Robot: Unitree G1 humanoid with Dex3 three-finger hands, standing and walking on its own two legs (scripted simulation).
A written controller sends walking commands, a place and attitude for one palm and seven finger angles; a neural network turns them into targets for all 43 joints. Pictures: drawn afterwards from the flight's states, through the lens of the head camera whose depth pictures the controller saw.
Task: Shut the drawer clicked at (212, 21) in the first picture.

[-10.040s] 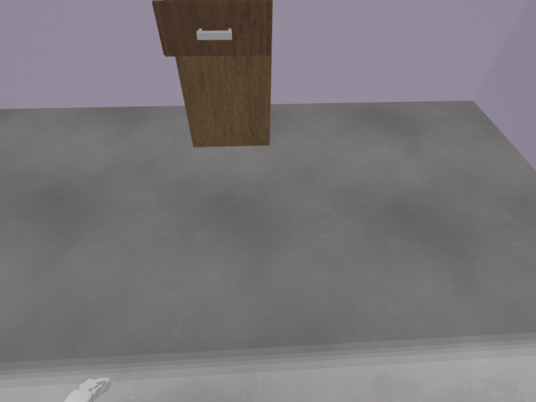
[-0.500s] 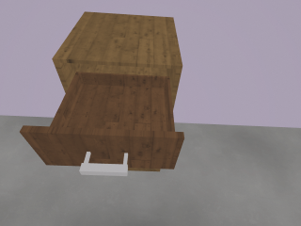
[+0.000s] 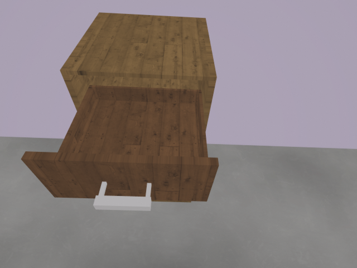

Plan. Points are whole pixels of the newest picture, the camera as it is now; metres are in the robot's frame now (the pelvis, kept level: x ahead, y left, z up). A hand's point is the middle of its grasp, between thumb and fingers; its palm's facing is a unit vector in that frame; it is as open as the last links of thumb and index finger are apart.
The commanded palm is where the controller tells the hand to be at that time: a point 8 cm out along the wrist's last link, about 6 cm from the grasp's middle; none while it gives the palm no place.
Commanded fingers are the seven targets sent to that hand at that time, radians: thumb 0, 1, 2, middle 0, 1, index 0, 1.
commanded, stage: look again from close up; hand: left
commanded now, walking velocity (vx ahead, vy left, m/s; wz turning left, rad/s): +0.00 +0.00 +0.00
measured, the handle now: (124, 194) +0.27 +0.14 +0.00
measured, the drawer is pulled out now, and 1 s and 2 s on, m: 0.30 0.30 0.30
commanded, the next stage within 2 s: raise the hand and make a fist in 0.10 s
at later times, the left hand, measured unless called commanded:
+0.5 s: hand (113, 251) +0.16 +0.15 -0.03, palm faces +0.26 -0.96 -0.03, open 7.0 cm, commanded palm +0.09 +0.18 -0.04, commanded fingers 0.00 0.90 0.90 -0.52 -0.65 -0.52 -0.65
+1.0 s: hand (122, 258) +0.14 +0.12 +0.01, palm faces +0.05 -1.00 -0.06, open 4.0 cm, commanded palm +0.09 +0.18 +0.02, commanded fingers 0.00 0.90 0.90 -1.02 -1.19 -1.02 -1.19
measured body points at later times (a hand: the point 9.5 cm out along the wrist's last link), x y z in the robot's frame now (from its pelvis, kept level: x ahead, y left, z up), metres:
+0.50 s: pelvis -0.02 -0.03 -0.03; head -0.03 -0.04 +0.42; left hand +0.15 +0.20 -0.03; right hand +0.13 -0.29 -0.12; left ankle +0.02 +0.06 -0.74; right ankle -0.02 -0.12 -0.74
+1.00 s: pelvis +0.00 -0.06 -0.05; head +0.02 -0.08 +0.39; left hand +0.14 +0.17 +0.02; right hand +0.19 -0.27 -0.14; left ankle +0.02 +0.06 -0.74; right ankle -0.02 -0.12 -0.74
